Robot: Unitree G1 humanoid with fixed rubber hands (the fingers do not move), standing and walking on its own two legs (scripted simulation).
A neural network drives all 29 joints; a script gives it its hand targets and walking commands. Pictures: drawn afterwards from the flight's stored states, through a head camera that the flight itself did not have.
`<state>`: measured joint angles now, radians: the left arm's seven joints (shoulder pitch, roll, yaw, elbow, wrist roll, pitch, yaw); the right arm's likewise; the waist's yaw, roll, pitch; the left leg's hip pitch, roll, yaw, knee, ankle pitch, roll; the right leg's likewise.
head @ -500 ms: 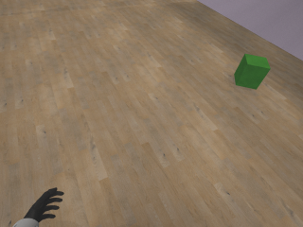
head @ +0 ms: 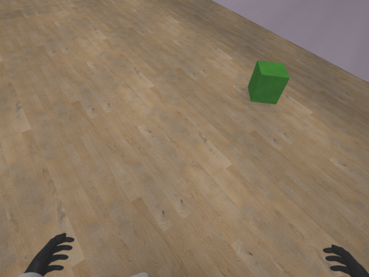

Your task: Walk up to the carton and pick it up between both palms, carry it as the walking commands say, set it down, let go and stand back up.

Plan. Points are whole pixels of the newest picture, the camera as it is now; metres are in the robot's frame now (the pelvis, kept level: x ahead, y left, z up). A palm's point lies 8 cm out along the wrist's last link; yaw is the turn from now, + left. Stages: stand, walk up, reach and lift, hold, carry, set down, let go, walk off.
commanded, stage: walk up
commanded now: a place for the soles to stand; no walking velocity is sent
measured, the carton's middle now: (266, 82) +1.73 -0.68 -0.61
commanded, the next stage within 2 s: none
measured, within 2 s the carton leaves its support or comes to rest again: neither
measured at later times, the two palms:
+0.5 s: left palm (135, 178) +0.36 +0.16 -0.05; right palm out of the picture +0.25 -0.49 -0.03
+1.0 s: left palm (180, 134) +0.53 +0.05 -0.05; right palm out of the picture +0.31 -0.59 -0.06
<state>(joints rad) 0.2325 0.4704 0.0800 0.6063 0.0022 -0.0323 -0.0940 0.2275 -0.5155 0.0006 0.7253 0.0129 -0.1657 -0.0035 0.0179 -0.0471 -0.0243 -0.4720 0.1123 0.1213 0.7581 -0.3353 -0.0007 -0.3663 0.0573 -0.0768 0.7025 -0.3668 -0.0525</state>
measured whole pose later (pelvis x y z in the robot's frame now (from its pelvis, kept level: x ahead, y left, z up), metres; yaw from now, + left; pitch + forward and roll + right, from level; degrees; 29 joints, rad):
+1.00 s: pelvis +0.32 -0.24 +0.00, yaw -10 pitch +2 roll +2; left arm 0.22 0.48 0.08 0.61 0.00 -0.07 -0.09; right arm 0.45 -0.55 0.00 0.72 0.00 -0.15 0.01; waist 0.01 -0.07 -0.05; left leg -0.32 0.16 0.13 0.74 -0.43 -0.03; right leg -0.55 -0.09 -0.01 0.78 -0.33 -0.05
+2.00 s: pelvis +0.55 -0.43 +0.00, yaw -4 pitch +2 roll -1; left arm 0.29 0.48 0.08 0.61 0.00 -0.09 -0.06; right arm 0.29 -0.52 0.00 0.72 0.00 -0.12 0.03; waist 0.01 -0.01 -0.02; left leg -0.47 0.07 0.05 0.74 -0.35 0.00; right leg -0.37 0.00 -0.14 0.70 -0.36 -0.05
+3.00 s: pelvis +0.77 -0.61 +0.00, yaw -6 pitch +0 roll +1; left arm 0.33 0.48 0.08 0.61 0.00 -0.09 -0.05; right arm 0.33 -0.49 0.00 0.72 -0.01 -0.10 0.02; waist 0.01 -0.03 0.00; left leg -0.44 0.07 0.02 1.03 -0.45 0.01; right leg -0.43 -0.03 -0.05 0.76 -0.33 -0.05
